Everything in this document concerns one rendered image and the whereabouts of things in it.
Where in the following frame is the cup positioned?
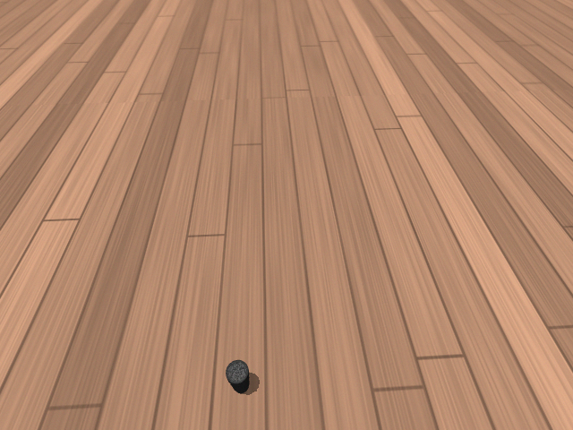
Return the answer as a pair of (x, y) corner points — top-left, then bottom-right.
(226, 360), (249, 393)

